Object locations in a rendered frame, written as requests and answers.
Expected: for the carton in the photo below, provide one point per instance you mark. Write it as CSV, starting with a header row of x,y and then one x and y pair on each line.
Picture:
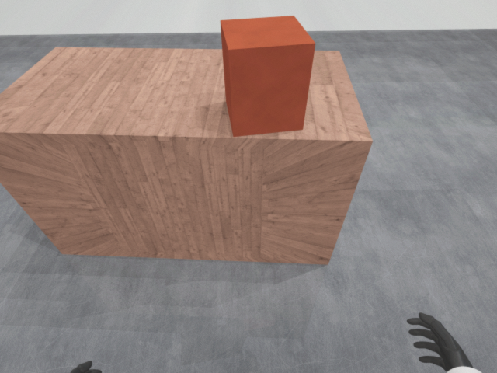
x,y
267,73

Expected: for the pedestal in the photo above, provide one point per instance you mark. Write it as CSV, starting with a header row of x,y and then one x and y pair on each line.
x,y
130,152

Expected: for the right robot hand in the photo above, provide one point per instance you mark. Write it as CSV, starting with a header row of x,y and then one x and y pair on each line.
x,y
445,345

